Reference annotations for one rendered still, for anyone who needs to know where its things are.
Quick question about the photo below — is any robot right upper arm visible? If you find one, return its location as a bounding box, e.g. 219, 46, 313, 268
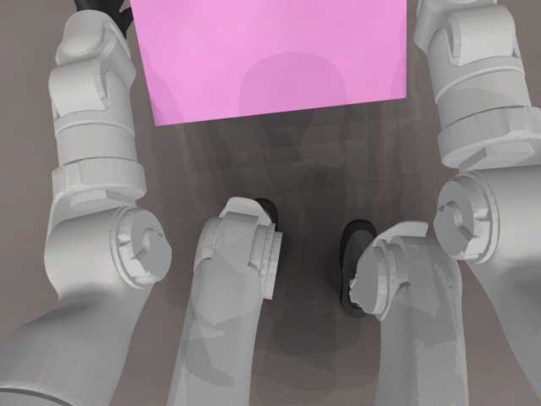
434, 164, 541, 401

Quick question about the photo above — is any robot left upper arm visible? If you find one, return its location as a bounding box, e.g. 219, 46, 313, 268
0, 205, 172, 406

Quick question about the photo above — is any robot thigh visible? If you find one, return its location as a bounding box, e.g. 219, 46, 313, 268
167, 211, 282, 406
363, 235, 469, 406

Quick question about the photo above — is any left robot hand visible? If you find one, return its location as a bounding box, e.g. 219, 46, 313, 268
74, 0, 134, 40

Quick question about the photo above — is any robot right forearm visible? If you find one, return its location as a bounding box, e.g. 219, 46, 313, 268
413, 0, 541, 173

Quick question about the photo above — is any robot left thigh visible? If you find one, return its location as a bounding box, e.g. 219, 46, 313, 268
167, 211, 282, 406

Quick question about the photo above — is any carton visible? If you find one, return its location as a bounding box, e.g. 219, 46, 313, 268
130, 0, 407, 126

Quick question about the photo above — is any robot left forearm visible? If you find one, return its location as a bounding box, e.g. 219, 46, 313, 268
44, 10, 147, 280

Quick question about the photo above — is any robot right thigh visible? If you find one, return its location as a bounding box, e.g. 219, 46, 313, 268
363, 235, 469, 406

